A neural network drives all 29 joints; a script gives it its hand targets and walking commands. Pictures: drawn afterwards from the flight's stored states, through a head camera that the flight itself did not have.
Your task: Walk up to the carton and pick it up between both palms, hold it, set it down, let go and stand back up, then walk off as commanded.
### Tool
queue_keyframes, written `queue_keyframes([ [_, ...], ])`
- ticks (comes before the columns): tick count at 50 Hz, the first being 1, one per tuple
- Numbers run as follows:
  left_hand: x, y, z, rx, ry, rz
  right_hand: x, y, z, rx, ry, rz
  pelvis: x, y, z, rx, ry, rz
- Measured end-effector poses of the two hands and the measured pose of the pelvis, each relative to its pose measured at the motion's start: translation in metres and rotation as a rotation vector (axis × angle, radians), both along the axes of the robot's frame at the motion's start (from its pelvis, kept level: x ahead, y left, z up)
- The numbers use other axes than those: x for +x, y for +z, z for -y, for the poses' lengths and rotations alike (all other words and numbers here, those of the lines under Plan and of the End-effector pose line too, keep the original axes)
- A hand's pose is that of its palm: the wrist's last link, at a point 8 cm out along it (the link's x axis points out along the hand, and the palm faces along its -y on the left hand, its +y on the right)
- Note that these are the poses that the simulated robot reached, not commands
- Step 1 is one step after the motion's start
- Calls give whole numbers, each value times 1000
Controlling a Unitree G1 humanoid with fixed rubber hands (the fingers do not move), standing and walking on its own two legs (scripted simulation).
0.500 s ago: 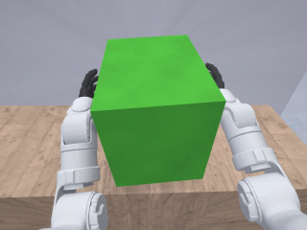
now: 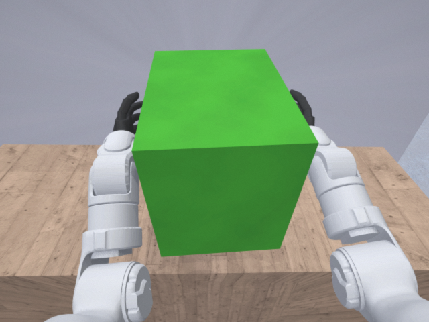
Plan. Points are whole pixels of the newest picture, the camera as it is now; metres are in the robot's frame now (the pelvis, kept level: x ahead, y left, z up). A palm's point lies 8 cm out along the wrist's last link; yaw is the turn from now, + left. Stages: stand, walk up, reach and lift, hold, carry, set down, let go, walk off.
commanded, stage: hold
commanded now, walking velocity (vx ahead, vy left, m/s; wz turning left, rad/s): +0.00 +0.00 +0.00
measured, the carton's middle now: (215, 147) +0.38 +0.00 +0.18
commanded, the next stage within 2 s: none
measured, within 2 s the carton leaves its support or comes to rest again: neither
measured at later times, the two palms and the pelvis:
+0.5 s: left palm (127, 141) +0.35 +0.15 +0.21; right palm (308, 135) +0.35 -0.16 +0.22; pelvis -0.01 +0.00 +0.00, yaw +0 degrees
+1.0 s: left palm (125, 137) +0.36 +0.16 +0.22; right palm (302, 132) +0.37 -0.15 +0.22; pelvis -0.01 +0.00 +0.00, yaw +0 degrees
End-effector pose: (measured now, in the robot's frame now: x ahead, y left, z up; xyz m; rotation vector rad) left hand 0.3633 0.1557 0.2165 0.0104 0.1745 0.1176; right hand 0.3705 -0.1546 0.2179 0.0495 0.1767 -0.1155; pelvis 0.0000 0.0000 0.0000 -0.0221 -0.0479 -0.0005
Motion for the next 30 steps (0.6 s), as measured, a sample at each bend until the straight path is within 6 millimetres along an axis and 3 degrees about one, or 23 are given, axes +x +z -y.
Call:
queue_keyframes([
  [12, 11, -5, 4, -9, -13, -8, 7, 1, 4, -26, -17, -4, 8, 0, 1, 1, 0, -11],
  [30, -23, 1, 1, -21, -14, 7, -26, 9, 1, -44, -9, 12, -13, -1, -1, -2, 1, 20],
])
